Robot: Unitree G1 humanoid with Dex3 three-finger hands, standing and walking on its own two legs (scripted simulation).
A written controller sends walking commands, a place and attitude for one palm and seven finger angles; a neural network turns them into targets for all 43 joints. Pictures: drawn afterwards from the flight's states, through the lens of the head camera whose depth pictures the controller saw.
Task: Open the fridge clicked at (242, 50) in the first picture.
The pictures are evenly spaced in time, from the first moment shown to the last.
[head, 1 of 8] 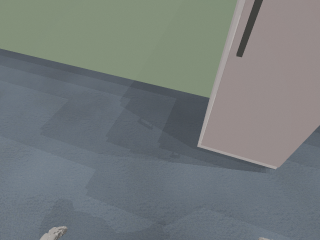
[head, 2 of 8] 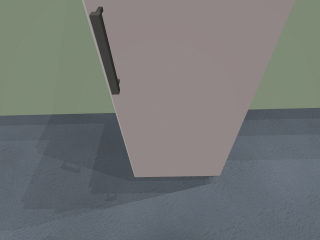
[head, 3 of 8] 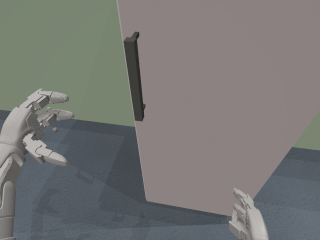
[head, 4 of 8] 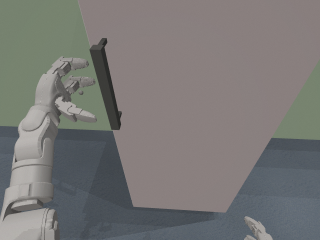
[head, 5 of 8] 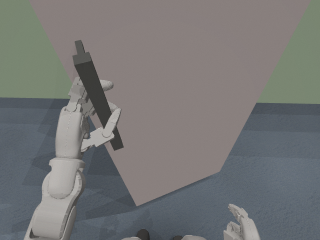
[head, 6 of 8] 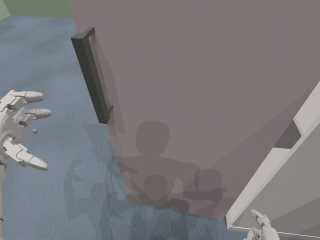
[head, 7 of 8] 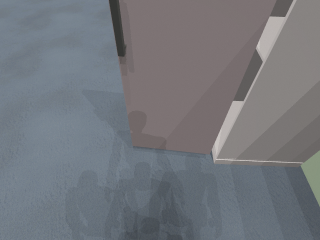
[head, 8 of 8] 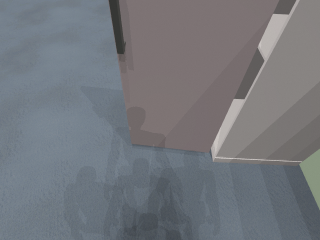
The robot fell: no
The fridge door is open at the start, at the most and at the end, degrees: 0 91 85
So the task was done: yes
